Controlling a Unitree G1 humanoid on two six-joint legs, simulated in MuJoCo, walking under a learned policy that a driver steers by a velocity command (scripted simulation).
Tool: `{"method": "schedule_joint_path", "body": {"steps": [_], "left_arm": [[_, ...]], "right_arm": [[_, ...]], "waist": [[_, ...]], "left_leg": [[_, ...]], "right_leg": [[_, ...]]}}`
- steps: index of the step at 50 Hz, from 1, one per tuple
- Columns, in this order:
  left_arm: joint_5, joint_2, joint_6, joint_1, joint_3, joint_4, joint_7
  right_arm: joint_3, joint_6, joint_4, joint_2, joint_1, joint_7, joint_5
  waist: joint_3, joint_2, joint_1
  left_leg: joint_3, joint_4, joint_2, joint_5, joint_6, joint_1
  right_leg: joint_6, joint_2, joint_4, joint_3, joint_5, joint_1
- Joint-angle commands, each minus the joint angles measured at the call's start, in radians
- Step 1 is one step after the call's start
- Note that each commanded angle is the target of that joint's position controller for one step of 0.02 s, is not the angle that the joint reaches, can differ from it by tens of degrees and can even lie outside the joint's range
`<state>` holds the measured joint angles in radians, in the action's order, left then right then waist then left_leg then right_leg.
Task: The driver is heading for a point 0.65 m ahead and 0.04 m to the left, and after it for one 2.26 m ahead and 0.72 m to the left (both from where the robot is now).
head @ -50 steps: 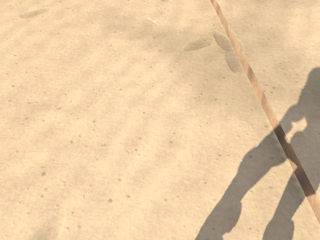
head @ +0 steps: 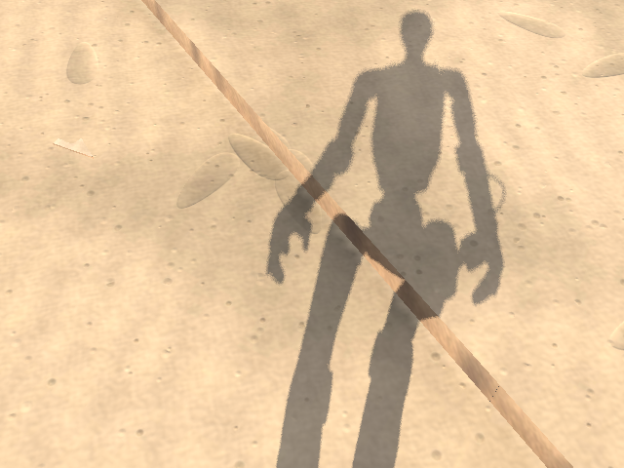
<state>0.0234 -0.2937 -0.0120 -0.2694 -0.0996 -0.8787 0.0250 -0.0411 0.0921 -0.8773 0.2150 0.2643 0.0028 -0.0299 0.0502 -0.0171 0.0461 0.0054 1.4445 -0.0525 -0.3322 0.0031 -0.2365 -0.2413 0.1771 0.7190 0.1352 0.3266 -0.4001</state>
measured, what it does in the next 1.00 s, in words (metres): walks ahead: left foot, then right foot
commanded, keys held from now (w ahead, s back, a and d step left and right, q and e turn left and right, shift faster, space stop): w+e+shift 0.14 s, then w+shift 0.14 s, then w+q+shift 0.16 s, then q+shift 0.56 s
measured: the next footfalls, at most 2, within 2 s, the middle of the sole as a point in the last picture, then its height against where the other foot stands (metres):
left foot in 0.34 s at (278, 433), level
right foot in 0.72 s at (388, 327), level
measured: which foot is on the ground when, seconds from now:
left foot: up 0.00-0.32, down 0.34-0.72, up 0.74-1.00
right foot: down 0.00-0.32, up 0.34-0.70, down 0.72-1.00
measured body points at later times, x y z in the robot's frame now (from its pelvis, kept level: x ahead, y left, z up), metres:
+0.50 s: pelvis +0.46 +0.03 +0.03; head +0.49 +0.02 +0.48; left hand +0.66 +0.26 -0.06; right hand +0.42 -0.25 -0.10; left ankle +0.51 +0.12 -0.70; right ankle +0.35 -0.05 -0.59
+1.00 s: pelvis +0.69 -0.03 +0.04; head +0.74 -0.03 +0.48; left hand +0.74 +0.26 -0.07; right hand +0.91 -0.28 -0.06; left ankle +0.69 +0.09 -0.62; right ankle +0.77 -0.13 -0.70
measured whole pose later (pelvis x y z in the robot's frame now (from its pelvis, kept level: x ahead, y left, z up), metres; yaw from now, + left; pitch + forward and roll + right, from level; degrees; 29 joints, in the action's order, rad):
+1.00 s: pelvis +0.69 -0.03 +0.04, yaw +14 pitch +1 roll +0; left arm 0.03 -0.26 -0.05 -0.23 -0.04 -0.71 -0.04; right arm -0.11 -0.09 -0.64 0.34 0.15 -0.03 -0.03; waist 0.09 0.03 0.00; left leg 0.04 1.15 -0.02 -0.36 0.04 -0.61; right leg -0.02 -0.09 0.47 0.17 0.15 -0.32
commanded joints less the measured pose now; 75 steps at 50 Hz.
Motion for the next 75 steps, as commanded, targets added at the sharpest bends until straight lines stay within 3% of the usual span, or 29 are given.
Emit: {"method": "schedule_joint_path", "body": {"steps": [1, 4, 8, 12, 14, 16, 17, 18, 19, 21, 24, 27, 31, 34, 36, 37, 38, 41, 48, 55, 56, 57, 58, 59, 60, 61, 63, 66, 75], "left_arm": [[0.008, -0.122, -0.036, -0.087, -0.022, 0.031, -0.03], [-0.02, -0.114, -0.08, -0.069, -0.004, 0.051, -0.034], [-0.027, -0.136, -0.091, -0.148, -0.016, 0.043, -0.018], [-0.036, -0.126, -0.102, -0.21, -0.01, 0.017, -0.012], [-0.024, -0.172, -0.108, -0.195, -0.017, 0.015, -0.021], [0.012, -0.221, -0.101, -0.1, -0.028, 0.029, -0.025], [0.027, -0.16, -0.102, -0.044, -0.013, 0.05, -0.027], [-0.032, 0.034, -0.104, -0.227, 0.032, 0.09, -0.016], [-0.02, -0.026, -0.114, -0.197, 0.046, 0.083, -0.019], [0.012, -0.079, -0.11, 0.017, 0.046, 0.129, -0.014], [0.052, -0.025, -0.093, 0.103, 0.069, 0.203, -0.002], [0.044, -0.013, -0.091, 0.142, 0.092, 0.258, -0.002], [0.006, -0.006, -0.08, 0.243, 0.115, 0.297, 0.001], [0.017, -0.06, -0.083, 0.137, 0.096, 0.26, -0.031], [0.04, -0.125, -0.103, -0.016, 0.073, 0.228, -0.053], [0.047, -0.174, -0.097, -0.102, 0.064, 0.24, -0.053], [0.014, -0.144, -0.082, -0.098, 0.054, 0.245, -0.034], [0.002, 0.008, -0.066, 0.102, 0.084, 0.286, -0.049], [0.008, -0.056, -0.052, 0.07, 0.045, 0.248, -0.069], [0.009, -0.141, -0.022, 0.031, -0.001, 0.258, -0.036], [-0.039, -0.219, -0.012, 0.099, -0.037, 0.261, -0.051], [-0.049, -0.205, -0.004, 0.108, -0.036, 0.261, -0.058], [-0.048, -0.168, 0.001, 0.065, -0.031, 0.238, -0.057], [-0.031, -0.114, 0.008, 0.01, -0.023, 0.229, -0.053], [-0.003, -0.073, 0.002, 0.085, -0.004, 0.327, -0.06], [-0.012, -0.126, -0.008, 0.173, -0.022, 0.327, -0.064], [-0.028, -0.122, -0.015, 0.18, -0.027, 0.303, -0.079], [0.0, -0.124, -0.014, 0.146, -0.034, 0.283, -0.079], [-0.024, -0.076, -0.011, 0.191, -0.005, 0.256, -0.039]], "right_arm": [[-0.003, 0.038, 0.173, 0.115, -0.088, -0.007, -0.028], [0.014, -0.021, 0.199, 0.108, -0.128, -0.021, -0.052], [0.043, -0.022, 0.296, 0.078, -0.344, -0.035, -0.019], [0.044, -0.01, 0.321, 0.085, -0.382, -0.03, -0.005], [0.014, -0.005, 0.297, 0.153, -0.275, -0.014, -0.008], [-0.031, -0.006, 0.2, 0.238, 0.063, 0.011, 0.013], [-0.053, -0.013, 0.143, 0.283, 0.271, 0.029, 0.002], [-0.076, -0.006, 0.126, 0.376, 0.263, 0.018, -0.05], [-0.07, -0.014, 0.127, 0.296, 0.203, -0.014, -0.019], [-0.048, -0.01, 0.128, 0.167, 0.068, -0.032, 0.001], [-0.025, 0.003, 0.048, 0.124, 0.142, -0.022, 0.012], [-0.038, 0.018, 0.038, 0.194, 0.164, -0.019, 0.022], [-0.061, -0.014, 0.054, 0.224, 0.168, -0.021, 0.032], [-0.073, -0.036, 0.09, 0.227, 0.156, -0.005, 0.042], [-0.071, -0.034, 0.121, 0.186, 0.161, -0.004, 0.058], [-0.052, -0.043, 0.149, 0.092, 0.253, 0.011, 0.066], [-0.059, -0.064, 0.167, 0.146, 0.375, 0.031, 0.07], [-0.075, -0.119, 0.166, 0.173, 0.209, 0.009, -0.001], [-0.06, -0.183, 0.275, 0.115, 0.026, -0.04, -0.001], [-0.057, -0.195, 0.36, 0.141, -0.139, -0.065, 0.027], [-0.075, -0.193, 0.373, 0.163, -0.175, -0.049, 0.088], [-0.077, -0.189, 0.376, 0.165, -0.154, -0.041, 0.084], [-0.091, -0.185, 0.365, 0.191, -0.105, -0.027, 0.071], [-0.13, -0.174, 0.351, 0.306, -0.019, -0.004, 0.065], [-0.15, -0.16, 0.368, 0.437, -0.017, 0.002, 0.021], [-0.132, -0.129, 0.383, 0.36, -0.005, -0.007, 0.006], [-0.112, -0.098, 0.381, 0.315, -0.085, 0.002, 0.031], [-0.09, -0.12, 0.41, 0.258, -0.188, 0.025, 0.042], [-0.088, -0.13, 0.384, 0.262, -0.148, 0.023, 0.034]], "waist": [[0.003, 0.156, -0.056], [0.052, 0.14, -0.087], [0.071, 0.043, 0.004], [0.002, -0.032, 0.064], [-0.087, -0.073, 0.004], [-0.237, -0.099, -0.2], [-0.307, -0.071, -0.294], [-0.406, 0.346, -0.127], [-0.378, 0.278, -0.132], [-0.144, 0.027, -0.103], [-0.016, 0.032, -0.039], [-0.012, 0.04, -0.01], [-0.076, 0.134, -0.046], [-0.133, 0.105, -0.002], [-0.21, 0.021, 0.052], [-0.352, -0.161, 0.016], [-0.501, -0.184, -0.039], [-0.218, -0.096, -0.072], [-0.142, -0.128, -0.091], [-0.119, -0.173, -0.035], [-0.109, -0.129, -0.049], [-0.112, -0.117, -0.066], [-0.122, -0.057, -0.075], [-0.127, 0.196, -0.083], [-0.163, 0.48, -0.069], [-0.228, 0.279, -0.146], [-0.135, 0.136, -0.073], [-0.164, 0.133, -0.012], [-0.198, 0.172, -0.067]], "left_leg": [[-0.1, -0.03, -0.047, -0.025, 0.017, -0.553], [-0.057, -0.236, -0.098, 0.006, 0.075, -0.44], [0.021, -0.664, -0.048, 0.324, 0.067, -0.331], [0.058, -0.901, 0.022, 0.504, -0.015, -0.212], [0.051, -0.935, 0.078, 0.41, -0.048, -0.099], [0.063, -0.945, 0.078, 0.279, -0.083, 0.162], [-0.016, -0.86, -0.008, 0.111, -0.102, 0.384], [-0.624, -0.966, -0.312, -0.07, -0.28, 0.65], [-0.929, -1.163, -0.304, -0.247, -0.316, 0.617], [-0.651, -1.189, -0.21, -0.14, -0.284, 0.345], [-0.47, -1.198, -0.114, 0.347, -0.268, 0.131], [-0.347, -1.195, -0.093, 0.846, -0.268, 0.027], [-0.232, -1.142, 0.04, 0.815, -0.14, -0.103], [-0.298, -0.918, 0.061, 0.792, -0.067, -0.048], [-0.274, -0.568, 0.138, 0.418, -0.021, -0.172], [-0.151, -0.238, 0.21, -0.401, -0.013, -0.292], [-0.105, -0.089, 0.157, -0.388, -0.008, -0.311], [-0.049, -0.094, 0.063, -0.167, 0.039, -0.374], [-0.015, -0.26, -0.003, -0.024, 0.037, -0.342], [0.12, -0.672, 0.028, -0.024, -0.001, -0.101], [0.109, -0.731, 0.007, 0.044, -0.003, -0.116], [0.112, -0.812, 0.019, 0.058, -0.018, -0.072], [0.085, -0.892, 0.039, 0.129, -0.047, 0.007], [-0.143, -1.019, -0.076, 0.521, -0.123, 0.165], [-0.585, -1.066, -0.303, 0.63, -0.357, 0.265], [-0.578, -1.094, -0.315, 0.591, -0.401, 0.25], [-0.414, -1.079, -0.215, 0.509, -0.286, 0.175], [-0.352, -1.055, -0.141, 0.545, -0.235, 0.072], [-0.421, -0.999, -0.093, 0.398, -0.219, 0.0]], "right_leg": [[-0.161, -0.346, -0.511, -0.735, 0.013, 0.355], [-0.13, -0.238, -0.556, -0.576, -0.091, 0.11], [-0.055, -0.146, -0.546, -0.447, -0.443, 0.085], [0.014, -0.199, -0.515, -0.419, -0.777, 0.303], [0.054, -0.236, -0.36, -0.428, -1.059, 0.445], [0.083, -0.234, 0.021, -0.373, -1.147, 0.452], [0.095, -0.189, 0.343, -0.33, -0.94, 0.266], [0.164, -0.003, 0.788, -0.268, 0.015, -0.137], [0.135, -0.026, 0.818, -0.296, 0.088, -0.289], [0.134, -0.159, 0.694, -0.258, -0.061, -0.311], [0.191, -0.201, 0.539, -0.227, -0.014, -0.276], [0.249, -0.201, 0.298, -0.175, -0.015, -0.22], [0.255, -0.101, -0.073, -0.112, -0.353, 0.11], [0.238, -0.099, -0.2, -0.171, -0.413, 0.252], [0.197, -0.276, -0.26, -0.28, -0.71, 0.506], [0.127, -0.633, -0.138, -0.506, -1.277, 0.663], [0.033, -0.756, -0.142, -0.646, -1.319, 0.674], [0.057, -0.532, -0.304, -0.412, -0.763, 0.344], [0.041, -0.536, -0.394, -0.169, -0.607, 0.187], [0.153, -0.558, -0.314, 0.009, -0.3, 0.15], [0.144, -0.561, -0.317, -0.021, -0.251, 0.161], [0.168, -0.563, -0.27, -0.007, -0.223, 0.16], [0.207, -0.522, -0.174, 0.032, -0.166, 0.13], [0.289, -0.401, 0.134, 0.135, 0.047, -0.038], [0.369, -0.222, 0.473, 0.056, 0.375, -0.394], [0.353, -0.213, 0.647, -0.15, 0.361, -0.422], [0.303, -0.226, 0.565, -0.211, 0.167, -0.444], [0.304, -0.199, 0.461, -0.22, 0.03, -0.32], [0.313, -0.148, 0.046, -0.221, -0.019, -0.09]]}}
